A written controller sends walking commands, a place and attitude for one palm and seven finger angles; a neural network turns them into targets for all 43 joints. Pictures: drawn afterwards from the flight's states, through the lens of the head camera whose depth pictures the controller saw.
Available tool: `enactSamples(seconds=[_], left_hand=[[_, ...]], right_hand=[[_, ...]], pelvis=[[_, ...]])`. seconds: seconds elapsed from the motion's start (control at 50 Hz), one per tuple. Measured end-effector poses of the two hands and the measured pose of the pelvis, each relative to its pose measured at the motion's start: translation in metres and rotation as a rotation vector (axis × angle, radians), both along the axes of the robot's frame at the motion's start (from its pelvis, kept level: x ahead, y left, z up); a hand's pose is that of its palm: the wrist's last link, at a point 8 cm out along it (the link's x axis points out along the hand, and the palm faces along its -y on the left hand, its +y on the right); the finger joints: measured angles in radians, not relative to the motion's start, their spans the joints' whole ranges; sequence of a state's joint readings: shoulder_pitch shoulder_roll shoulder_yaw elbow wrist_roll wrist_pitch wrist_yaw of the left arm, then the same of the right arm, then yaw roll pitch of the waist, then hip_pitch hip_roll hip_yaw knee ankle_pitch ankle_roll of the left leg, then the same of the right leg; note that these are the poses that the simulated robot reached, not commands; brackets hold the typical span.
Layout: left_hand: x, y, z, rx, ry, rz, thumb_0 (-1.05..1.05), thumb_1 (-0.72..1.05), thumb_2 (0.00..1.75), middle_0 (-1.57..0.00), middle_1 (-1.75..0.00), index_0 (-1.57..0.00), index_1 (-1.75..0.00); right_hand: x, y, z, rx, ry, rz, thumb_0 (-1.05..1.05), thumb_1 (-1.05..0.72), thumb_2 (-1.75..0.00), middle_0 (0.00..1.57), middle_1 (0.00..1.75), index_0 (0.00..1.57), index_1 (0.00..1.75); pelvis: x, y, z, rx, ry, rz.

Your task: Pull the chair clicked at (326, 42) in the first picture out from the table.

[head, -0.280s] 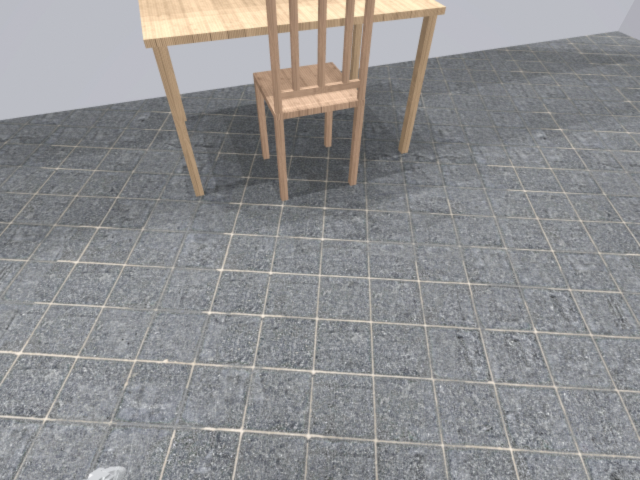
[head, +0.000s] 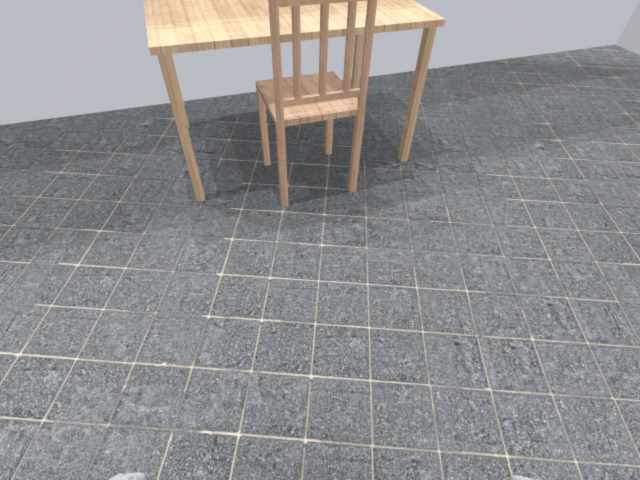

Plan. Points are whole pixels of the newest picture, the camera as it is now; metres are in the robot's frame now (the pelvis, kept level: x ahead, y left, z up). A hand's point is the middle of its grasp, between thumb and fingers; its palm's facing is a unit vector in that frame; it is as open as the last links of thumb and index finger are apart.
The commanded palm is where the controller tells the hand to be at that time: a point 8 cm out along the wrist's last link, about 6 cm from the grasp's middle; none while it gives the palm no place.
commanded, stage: stand and wait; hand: left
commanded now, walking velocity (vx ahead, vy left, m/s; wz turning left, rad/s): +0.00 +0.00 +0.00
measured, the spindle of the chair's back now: (323, 52) +1.52 +0.08 -0.07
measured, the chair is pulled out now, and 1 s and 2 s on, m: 0.00 0.00 0.00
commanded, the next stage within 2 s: look at it before walking up in 0.56 s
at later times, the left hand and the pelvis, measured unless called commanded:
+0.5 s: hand out of the picture +0.05 +0.24 -0.15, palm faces -0.04 -0.94 -0.34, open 7.4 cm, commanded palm none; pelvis -0.01 -0.01 +0.00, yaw +0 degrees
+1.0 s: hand out of the picture +0.06 +0.24 -0.15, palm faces -0.04 -0.94 -0.33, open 7.4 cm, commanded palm none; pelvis -0.01 -0.01 +0.00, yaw +0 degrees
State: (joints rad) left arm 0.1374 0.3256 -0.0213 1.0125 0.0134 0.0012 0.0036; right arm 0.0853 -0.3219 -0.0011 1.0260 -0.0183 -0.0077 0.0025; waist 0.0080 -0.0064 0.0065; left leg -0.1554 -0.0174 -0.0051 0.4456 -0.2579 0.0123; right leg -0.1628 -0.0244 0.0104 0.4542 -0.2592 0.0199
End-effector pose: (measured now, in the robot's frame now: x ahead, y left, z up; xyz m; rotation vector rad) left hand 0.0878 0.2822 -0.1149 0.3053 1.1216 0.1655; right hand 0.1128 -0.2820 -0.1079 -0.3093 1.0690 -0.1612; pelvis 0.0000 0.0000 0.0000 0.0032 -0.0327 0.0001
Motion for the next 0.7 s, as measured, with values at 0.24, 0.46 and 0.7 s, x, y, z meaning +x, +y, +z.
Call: enactSamples(seconds=[0.24, 0.46, 0.7], left_hand=[[-0.033, 0.002, -0.004, 0.01, 0.089, 0.023, 0.01, 0.9, 0.89, -0.2, -0.3, -0.2, -0.3], [-0.041, 0.004, -0.002, 0.023, 0.105, 0.024, 0.01, 0.9, 0.89, -0.2, -0.3, -0.2, -0.3], [-0.033, -0.001, -0.001, 0.015, 0.084, 0.01, 0.01, 0.9, 0.89, -0.2, -0.3, -0.2, -0.3]], right_hand=[[-0.044, -0.014, -0.007, -0.014, 0.114, -0.043, 0.0, -0.91, -0.89, 0.2, 0.3, 0.2, 0.3], [-0.069, -0.02, -0.01, -0.012, 0.169, -0.063, 0.0, -0.91, -0.89, 0.2, 0.3, 0.2, 0.3], [-0.064, -0.018, -0.01, -0.004, 0.151, -0.062, 0.0, -0.91, -0.89, 0.2, 0.3, 0.2, 0.3]], pelvis=[[-0.008, -0.005, 0.002, -0.001, -0.003, -0.001], [-0.014, -0.007, 0.003, -0.001, -0.002, -0.002], [-0.014, -0.008, 0.004, -0.001, 0.001, -0.005]])
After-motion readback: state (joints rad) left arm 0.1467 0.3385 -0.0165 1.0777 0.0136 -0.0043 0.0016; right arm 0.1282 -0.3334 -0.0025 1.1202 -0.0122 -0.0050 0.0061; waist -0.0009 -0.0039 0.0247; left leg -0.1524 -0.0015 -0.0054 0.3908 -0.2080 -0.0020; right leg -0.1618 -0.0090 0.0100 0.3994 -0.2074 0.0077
